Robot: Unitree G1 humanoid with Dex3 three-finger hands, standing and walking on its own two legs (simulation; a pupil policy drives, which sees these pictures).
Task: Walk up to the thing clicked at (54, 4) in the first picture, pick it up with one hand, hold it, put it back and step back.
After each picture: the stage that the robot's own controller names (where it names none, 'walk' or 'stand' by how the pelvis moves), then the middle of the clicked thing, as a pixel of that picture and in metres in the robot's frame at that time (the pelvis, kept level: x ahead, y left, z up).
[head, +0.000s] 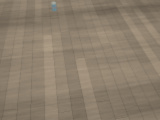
stand; (54, 6) +2.12 +0.36 -0.72
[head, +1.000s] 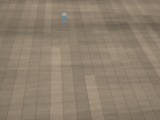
walk; (64, 17) +1.99 +0.16 -0.71
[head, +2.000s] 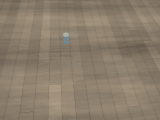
walk; (66, 38) +1.36 +0.10 -0.72
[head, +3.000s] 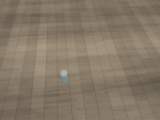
walk; (64, 76) +0.86 +0.14 -0.71
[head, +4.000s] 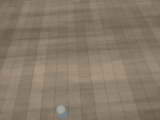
walk; (61, 112) +0.51 +0.20 -0.70
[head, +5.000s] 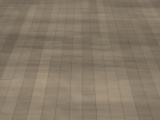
stand; out of the picture +0.36 +0.15 -0.71
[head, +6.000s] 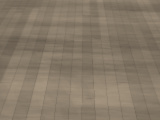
stand; out of the picture +0.34 +0.16 -0.72
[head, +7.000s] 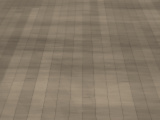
stand; out of the picture +0.34 +0.16 -0.73
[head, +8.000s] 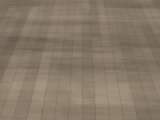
stand; out of the picture +0.33 +0.17 -0.73
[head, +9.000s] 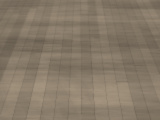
stand; out of the picture +0.33 +0.17 -0.73
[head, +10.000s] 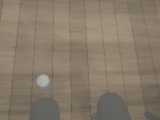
go down; (43, 82) +0.40 +0.15 -0.45
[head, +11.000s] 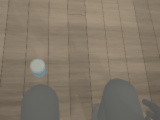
go down; (38, 68) +0.43 +0.16 -0.33
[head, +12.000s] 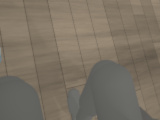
close in; out of the picture +0.43 +0.20 -0.24
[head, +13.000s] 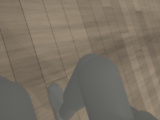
close; out of the picture +0.43 +0.21 -0.23
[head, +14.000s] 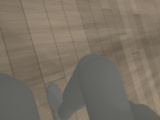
lift; out of the picture +0.39 +0.20 -0.24
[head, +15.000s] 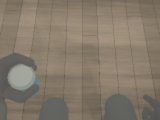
lift; (26, 82) +0.32 +0.18 -0.02
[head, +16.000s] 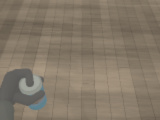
hold; (34, 92) +0.31 +0.17 +0.00
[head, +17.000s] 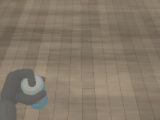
hold; (35, 92) +0.31 +0.17 +0.00
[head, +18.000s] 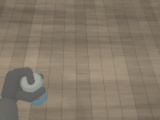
crouch; (35, 89) +0.33 +0.16 -0.05
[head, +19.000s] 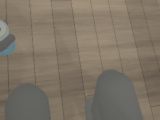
lower; (0, 38) +0.48 +0.20 -0.10
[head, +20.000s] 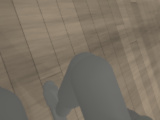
lower; out of the picture +0.44 +0.24 -0.24
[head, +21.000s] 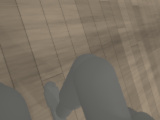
lower; out of the picture +0.44 +0.24 -0.24
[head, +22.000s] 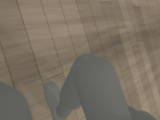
lower; out of the picture +0.44 +0.24 -0.24
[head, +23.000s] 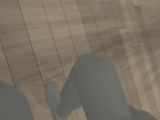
lower; out of the picture +0.44 +0.24 -0.24
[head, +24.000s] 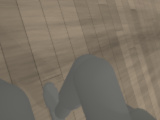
open; out of the picture +0.42 +0.21 -0.24
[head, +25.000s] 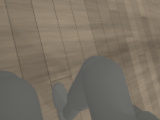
stand; out of the picture +0.42 +0.21 -0.23
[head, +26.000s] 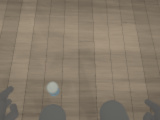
walk; (53, 89) +0.40 +0.14 -0.50
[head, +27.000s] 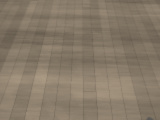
stand; out of the picture +0.35 +0.14 -0.66
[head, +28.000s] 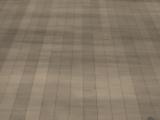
stand; out of the picture +0.35 +0.15 -0.66
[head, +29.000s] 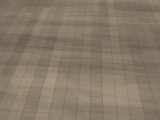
stand; out of the picture +0.36 +0.13 -0.72
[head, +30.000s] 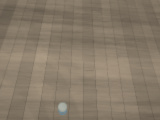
walk; (62, 108) +0.42 +0.09 -0.71
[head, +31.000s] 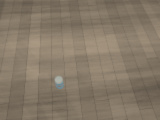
walk; (59, 82) +0.64 +0.18 -0.69
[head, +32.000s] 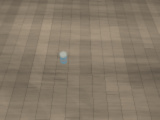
stand; (63, 57) +0.95 +0.16 -0.69
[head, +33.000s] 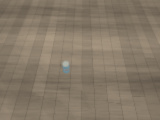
stand; (66, 67) +0.96 +0.15 -0.72
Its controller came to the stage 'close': yes
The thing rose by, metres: 0.72
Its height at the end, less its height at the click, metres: +0.00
